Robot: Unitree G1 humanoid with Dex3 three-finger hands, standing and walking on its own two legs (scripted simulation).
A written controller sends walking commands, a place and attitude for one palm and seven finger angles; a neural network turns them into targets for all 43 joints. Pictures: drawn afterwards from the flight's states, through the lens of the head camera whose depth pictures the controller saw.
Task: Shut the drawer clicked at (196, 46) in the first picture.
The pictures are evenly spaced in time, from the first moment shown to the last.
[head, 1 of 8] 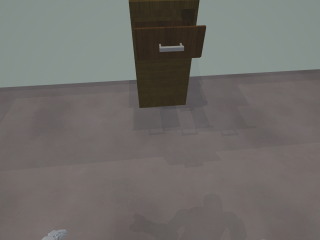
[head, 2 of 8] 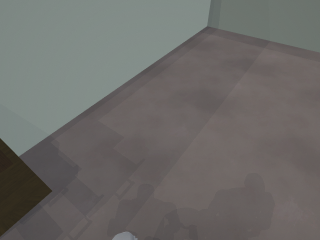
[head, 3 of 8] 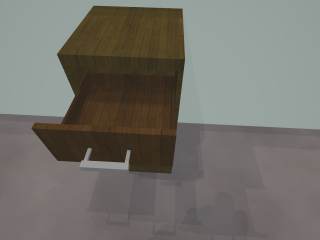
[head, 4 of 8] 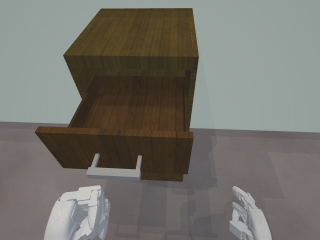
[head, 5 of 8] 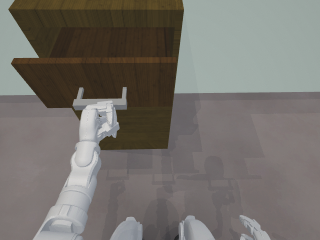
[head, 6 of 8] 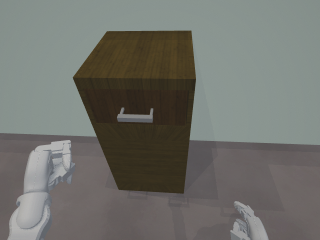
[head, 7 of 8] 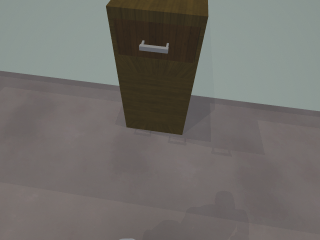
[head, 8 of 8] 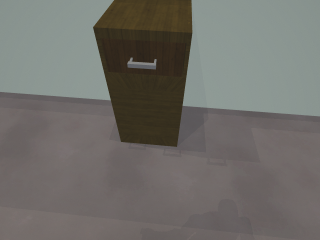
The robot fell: no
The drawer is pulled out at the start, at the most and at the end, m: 0.28 0.28 0.00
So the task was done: yes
